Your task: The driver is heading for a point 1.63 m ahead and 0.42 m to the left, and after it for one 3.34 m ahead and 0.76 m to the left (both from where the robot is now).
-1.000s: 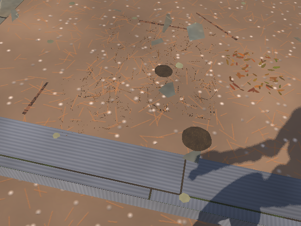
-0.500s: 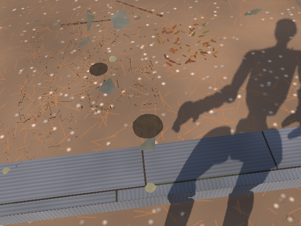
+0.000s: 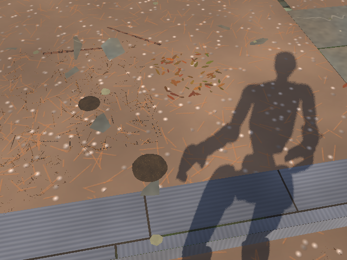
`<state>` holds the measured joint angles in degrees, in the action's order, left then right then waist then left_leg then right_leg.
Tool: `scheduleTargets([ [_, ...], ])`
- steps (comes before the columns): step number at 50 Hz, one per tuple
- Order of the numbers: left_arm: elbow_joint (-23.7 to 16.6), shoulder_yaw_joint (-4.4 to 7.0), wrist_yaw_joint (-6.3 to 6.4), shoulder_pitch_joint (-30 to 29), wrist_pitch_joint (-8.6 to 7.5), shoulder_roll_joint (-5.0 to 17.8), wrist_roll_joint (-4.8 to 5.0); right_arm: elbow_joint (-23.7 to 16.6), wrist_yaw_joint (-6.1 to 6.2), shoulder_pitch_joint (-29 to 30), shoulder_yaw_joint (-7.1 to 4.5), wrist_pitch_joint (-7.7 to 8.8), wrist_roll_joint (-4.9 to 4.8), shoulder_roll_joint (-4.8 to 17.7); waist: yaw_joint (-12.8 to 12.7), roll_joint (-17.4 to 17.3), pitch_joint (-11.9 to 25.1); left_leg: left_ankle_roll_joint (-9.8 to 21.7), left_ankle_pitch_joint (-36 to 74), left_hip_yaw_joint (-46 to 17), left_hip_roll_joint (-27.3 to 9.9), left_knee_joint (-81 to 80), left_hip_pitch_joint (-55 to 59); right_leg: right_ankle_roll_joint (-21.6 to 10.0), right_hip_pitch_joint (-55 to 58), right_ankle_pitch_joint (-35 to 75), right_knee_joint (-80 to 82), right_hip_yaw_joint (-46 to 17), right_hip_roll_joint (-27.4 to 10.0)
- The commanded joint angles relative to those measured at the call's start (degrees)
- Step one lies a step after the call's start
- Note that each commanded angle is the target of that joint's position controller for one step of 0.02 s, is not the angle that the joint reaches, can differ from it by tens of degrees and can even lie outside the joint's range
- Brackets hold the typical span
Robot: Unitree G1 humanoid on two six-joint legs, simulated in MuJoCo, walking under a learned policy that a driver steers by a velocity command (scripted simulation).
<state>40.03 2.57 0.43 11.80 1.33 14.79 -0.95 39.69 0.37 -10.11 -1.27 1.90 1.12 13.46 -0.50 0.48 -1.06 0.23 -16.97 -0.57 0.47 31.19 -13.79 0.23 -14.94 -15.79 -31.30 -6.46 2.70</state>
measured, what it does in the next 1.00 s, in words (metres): walks ahead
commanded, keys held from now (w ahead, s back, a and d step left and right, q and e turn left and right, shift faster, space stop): no key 0.38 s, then w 0.62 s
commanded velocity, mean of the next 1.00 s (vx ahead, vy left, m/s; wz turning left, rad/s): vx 0.20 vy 0.00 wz -0.02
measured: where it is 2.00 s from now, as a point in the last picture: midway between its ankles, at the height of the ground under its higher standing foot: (170, 184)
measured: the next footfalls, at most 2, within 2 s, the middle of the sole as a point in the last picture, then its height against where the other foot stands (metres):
left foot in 1.08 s outside the picture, level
right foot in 1.60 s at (203, 199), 0.10 m higher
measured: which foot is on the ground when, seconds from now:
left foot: down 0.00-0.64, up 0.66-1.00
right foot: down 0.00-1.00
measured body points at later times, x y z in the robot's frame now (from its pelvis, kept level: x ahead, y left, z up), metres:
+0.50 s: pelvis +0.02 +0.01 +0.00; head +0.01 +0.01 +0.45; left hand +0.14 +0.26 -0.11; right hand +0.14 -0.24 -0.11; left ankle +0.00 +0.12 -0.73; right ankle +0.01 -0.12 -0.73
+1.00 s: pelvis +0.18 +0.00 +0.00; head +0.21 -0.01 +0.45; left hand +0.16 +0.27 -0.12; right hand +0.42 -0.21 -0.08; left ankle +0.34 +0.13 -0.70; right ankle +0.03 -0.11 -0.73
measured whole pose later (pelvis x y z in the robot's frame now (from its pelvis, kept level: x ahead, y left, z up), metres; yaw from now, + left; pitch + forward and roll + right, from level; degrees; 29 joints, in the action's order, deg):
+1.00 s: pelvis +0.18 +0.00 +0.00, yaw +0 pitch +2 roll -1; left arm 46.2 2.3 0.7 26.5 -3.4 14.1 1.1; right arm 38.5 -2.4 -2.5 -1.0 4.6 -0.9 14.3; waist -5.4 -1.9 -1.2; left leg 1.1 -4.0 1.0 -2.6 36.9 -35.0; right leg -1.2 5.3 -19.4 -12.0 -0.4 1.4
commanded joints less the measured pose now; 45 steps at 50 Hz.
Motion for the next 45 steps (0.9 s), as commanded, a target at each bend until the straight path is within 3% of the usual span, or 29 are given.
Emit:
scheduleTargets([
  [1, -3.9, 1.54, 0.15, -2.0, -1.35, 5.4, 0.10, -4.3, 0.20, 0.9, -1.85, 0.63, -0.18, 7.0, 0.9, 0.5, 3.1, 1.8, 7.4, -4.0, -4.1, -4.5, 1.9, -1.4, -0.1, 8.8, 4.2, -3.6, -3.7],
  [19, -3.0, 1.57, 1.40, -0.9, -1.07, 4.0, 0.20, -2.7, -0.23, -0.1, -1.44, 0.91, -0.40, 5.4, 0.3, -0.4, 2.3, 1.5, 8.1, -3.5, -3.1, -5.1, 0.4, -0.7, 3.1, 11.5, 3.6, -3.5, -3.8],
  [20, -2.6, 1.41, 1.47, -0.2, -0.98, 3.3, 0.12, -2.2, -0.16, -0.8, -1.31, 0.84, -0.27, 5.0, 0.3, -0.7, 3.5, 1.6, 3.6, -3.3, -2.7, -5.9, 0.7, -0.7, 3.7, 7.5, 3.8, -2.8, -3.2],
  [22, -2.3, 1.50, 1.66, 0.2, -0.89, 3.4, 0.41, -1.9, 0.20, -1.2, -1.69, 0.47, -0.59, 6.3, 0.5, -2.7, 1.1, 3.4, -11.1, -4.8, -2.7, -8.0, -0.8, -1.2, 0.5, -5.8, 1.7, 0.0, -0.7],
  [23, -2.5, 1.52, 1.67, 0.3, -1.25, 3.2, 0.61, -1.6, 0.49, -2.1, -2.06, 0.36, -0.94, 7.5, 0.8, -4.6, -1.0, 5.3, -18.7, -8.1, -4.4, -10.2, -1.2, -1.3, -3.1, -11.1, -0.5, 1.7, 0.4],
  [25, -3.7, 1.37, 1.29, -1.2, -3.06, 2.3, 1.43, -0.5, 0.94, -5.8, -2.65, 0.61, -1.48, 9.6, 1.9, -9.3, -4.5, 10.8, -29.1, -20.5, -13.1, -17.3, 0.8, -1.1, -10.8, -10.6, -8.1, 5.5, 0.4],
  [26, -4.3, 1.36, 1.03, -2.7, -4.15, 2.4, 2.01, 0.0, 1.10, -6.6, -2.97, 0.77, -1.72, 10.6, 2.4, -9.6, -6.7, 13.1, -29.6, -25.5, -16.7, -19.3, 0.3, -1.5, -12.9, -9.4, -9.8, 5.9, -1.2],
  [27, -4.6, 1.37, 0.68, -3.4, -5.05, 2.4, 2.22, 0.2, 1.20, -6.8, -3.16, 0.99, -1.84, 11.2, 2.5, -9.1, -7.5, 13.9, -27.4, -27.1, -18.1, -19.9, -0.3, -2.1, -13.1, -9.2, -10.4, 5.2, -2.6],
  [29, -3.7, 1.39, -0.21, -0.9, -6.19, 1.9, 2.25, -0.1, 0.95, -4.2, -3.02, 1.08, -2.20, 10.9, 0.6, -9.2, -6.0, 12.3, -21.1, -22.0, -16.3, -18.7, -1.3, -3.7, -7.3, -9.2, -4.2, 6.3, -3.1],
  [31, -0.1, 2.14, -0.77, 6.7, -6.68, 2.6, 1.55, -1.1, 0.47, -0.3, -2.37, 0.91, -2.55, 8.7, -3.3, -7.1, -2.7, 8.2, -12.1, -12.3, -9.5, -12.4, -9.5, -4.3, 10.5, 0.2, 3.2, 7.0, -1.1],
  [32, 1.0, 3.18, -0.61, 12.3, -6.83, 5.8, 1.41, -2.4, 0.40, 2.1, -1.31, 1.42, -2.18, 5.5, -5.5, -0.8, -0.8, 4.7, -6.1, -5.7, -4.4, -1.0, -14.2, -6.5, 16.3, -3.4, 8.2, -2.8, -6.7],
  [33, 1.8, 4.88, -0.99, 18.0, -6.97, 12.2, 1.50, -5.0, 0.66, 3.3, -0.89, 2.53, -2.04, 4.0, -6.3, 14.6, 0.7, 0.7, -6.6, 2.4, 2.5, 17.5, -24.4, -13.4, 23.0, -8.5, 16.8, -23.5, -17.7],
  [34, 1.6, 4.28, -1.15, 18.9, -7.33, 10.8, 1.19, -5.4, 0.80, 3.7, -1.96, 3.27, -2.77, 7.8, -6.6, 13.8, -0.5, 0.5, -16.6, -2.7, 1.6, 30.1, -32.9, -18.8, 24.2, -7.3, 19.9, -34.3, -23.4],
  [35, 1.0, 3.28, -1.01, 16.0, -7.67, 8.1, 0.97, -4.5, 0.30, 1.3, -2.52, 3.58, -3.69, 9.0, -4.0, 8.1, -2.3, 1.9, -13.4, -5.0, -1.4, 35.7, -36.6, -18.2, 24.2, -6.8, 18.6, -29.8, -23.0],
  [36, 0.2, 2.88, -0.94, 14.2, -7.73, 6.8, 0.87, -3.4, -0.17, 0.3, -2.25, 3.75, -3.62, 8.1, -3.1, 4.8, -1.8, 3.1, -8.1, -4.6, -3.2, 36.7, -37.6, -16.3, 24.4, -6.5, 18.8, -24.3, -20.8],
  [37, 0.1, 2.61, -0.95, 12.6, -7.47, 6.5, 0.96, -3.2, -0.57, 1.0, -2.21, 3.92, -2.95, 7.5, -2.5, 2.7, -2.6, 3.5, -3.6, -4.1, -4.7, 35.1, -38.3, -14.8, 23.4, -3.0, 20.0, -20.2, -19.4],
  [38, 0.0, 2.09, -0.85, 11.4, -7.10, 5.6, 0.77, -3.2, -0.92, 1.9, -2.38, 3.94, -2.32, 7.2, -2.0, 2.6, -2.8, 3.3, -0.2, -3.7, -6.0, 33.2, -36.6, -13.3, 21.5, 3.2, 21.0, -16.1, -17.8],
  [40, 0.6, 1.64, -0.70, 12.0, -6.47, 4.9, 0.89, -3.0, -1.85, 2.3, -1.86, 3.70, -2.01, 5.4, -1.8, 3.9, -2.1, 1.7, 3.7, -0.9, -5.9, 29.7, -33.4, -12.4, 18.8, 13.6, 22.2, -9.0, -15.1],
  [42, 1.3, 1.68, -0.22, 12.7, -6.07, 5.7, 1.51, -3.9, -2.13, 5.2, -1.25, 3.52, -1.69, 4.1, -2.4, 3.3, -2.5, -0.2, 7.3, 1.0, -5.4, 22.9, -31.4, -12.2, 16.4, 19.1, 22.8, -4.1, -13.3],
  [45, 2.1, 1.98, 0.54, 13.2, -5.79, 8.2, 1.51, -5.8, -2.52, 11.6, -0.32, 4.05, -1.87, 2.7, -4.0, 4.2, -3.7, -1.2, 15.0, 3.0, -3.3, 8.5, -23.1, -11.0, 10.6, 19.7, 23.8, 0.3, -11.5],
])
Keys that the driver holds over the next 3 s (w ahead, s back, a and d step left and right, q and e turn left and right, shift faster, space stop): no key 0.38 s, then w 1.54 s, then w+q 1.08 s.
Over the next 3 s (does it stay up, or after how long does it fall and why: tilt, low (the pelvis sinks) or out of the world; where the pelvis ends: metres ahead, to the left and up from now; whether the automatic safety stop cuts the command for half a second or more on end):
stays up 1.29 0.15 0.11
